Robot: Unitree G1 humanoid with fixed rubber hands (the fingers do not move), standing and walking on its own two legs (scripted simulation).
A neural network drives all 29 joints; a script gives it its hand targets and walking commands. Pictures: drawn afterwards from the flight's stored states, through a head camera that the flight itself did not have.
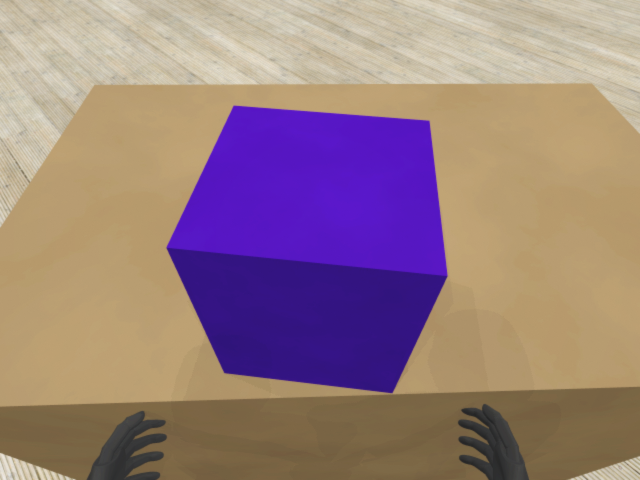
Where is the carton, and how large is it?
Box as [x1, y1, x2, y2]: [166, 106, 447, 392]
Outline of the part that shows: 233,106 166,247 224,372 392,392 447,275 429,121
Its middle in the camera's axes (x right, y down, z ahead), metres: +0.00 +0.02 +0.45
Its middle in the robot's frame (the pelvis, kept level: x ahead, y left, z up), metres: +0.34 +0.01 +0.12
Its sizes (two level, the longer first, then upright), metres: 0.210 0.200 0.250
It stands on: a pedestal, 0.77 m high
